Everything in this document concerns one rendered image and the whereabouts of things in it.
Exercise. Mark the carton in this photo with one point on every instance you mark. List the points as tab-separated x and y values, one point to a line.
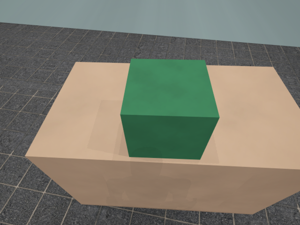
168	109

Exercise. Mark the pedestal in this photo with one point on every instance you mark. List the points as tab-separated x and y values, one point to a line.
251	161

